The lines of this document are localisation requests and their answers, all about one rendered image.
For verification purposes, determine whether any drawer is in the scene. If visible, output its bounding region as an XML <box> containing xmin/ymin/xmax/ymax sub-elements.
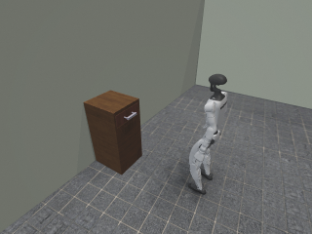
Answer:
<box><xmin>115</xmin><ymin>103</ymin><xmax>138</xmax><ymax>128</ymax></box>

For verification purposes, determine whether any cabinet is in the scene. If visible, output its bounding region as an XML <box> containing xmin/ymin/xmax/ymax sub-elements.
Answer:
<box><xmin>83</xmin><ymin>90</ymin><xmax>142</xmax><ymax>175</ymax></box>

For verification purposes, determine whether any left robot hand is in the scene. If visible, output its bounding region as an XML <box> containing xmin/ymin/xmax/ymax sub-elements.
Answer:
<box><xmin>192</xmin><ymin>151</ymin><xmax>205</xmax><ymax>168</ymax></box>

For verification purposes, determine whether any right robot upper arm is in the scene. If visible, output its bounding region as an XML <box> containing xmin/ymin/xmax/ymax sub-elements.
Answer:
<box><xmin>221</xmin><ymin>92</ymin><xmax>228</xmax><ymax>114</ymax></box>

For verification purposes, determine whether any left robot upper arm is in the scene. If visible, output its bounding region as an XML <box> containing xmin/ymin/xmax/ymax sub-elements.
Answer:
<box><xmin>204</xmin><ymin>100</ymin><xmax>217</xmax><ymax>134</ymax></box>

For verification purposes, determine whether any robot left thigh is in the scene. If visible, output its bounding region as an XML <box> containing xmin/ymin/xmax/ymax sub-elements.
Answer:
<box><xmin>189</xmin><ymin>138</ymin><xmax>212</xmax><ymax>169</ymax></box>

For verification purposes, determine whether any left robot shin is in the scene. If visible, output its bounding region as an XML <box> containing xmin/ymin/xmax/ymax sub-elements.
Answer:
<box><xmin>188</xmin><ymin>163</ymin><xmax>203</xmax><ymax>190</ymax></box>

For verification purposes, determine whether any left robot forearm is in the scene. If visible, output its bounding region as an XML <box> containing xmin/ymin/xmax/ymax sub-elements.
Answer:
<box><xmin>199</xmin><ymin>128</ymin><xmax>215</xmax><ymax>154</ymax></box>

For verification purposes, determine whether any handle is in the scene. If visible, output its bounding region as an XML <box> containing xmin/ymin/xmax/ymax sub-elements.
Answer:
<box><xmin>124</xmin><ymin>112</ymin><xmax>137</xmax><ymax>120</ymax></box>

